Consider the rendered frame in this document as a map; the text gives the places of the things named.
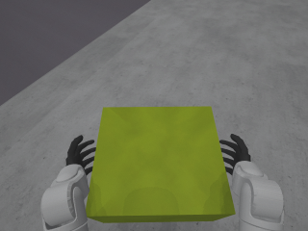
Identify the carton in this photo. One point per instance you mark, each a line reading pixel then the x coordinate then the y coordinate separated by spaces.
pixel 158 164

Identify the robot right hand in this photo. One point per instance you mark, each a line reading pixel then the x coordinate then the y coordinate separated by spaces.
pixel 240 154

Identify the right robot forearm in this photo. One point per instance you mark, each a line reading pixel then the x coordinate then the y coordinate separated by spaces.
pixel 262 201

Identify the robot left hand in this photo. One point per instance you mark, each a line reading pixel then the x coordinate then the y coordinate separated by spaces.
pixel 75 157

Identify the left robot forearm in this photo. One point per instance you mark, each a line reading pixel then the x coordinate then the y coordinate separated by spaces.
pixel 62 205

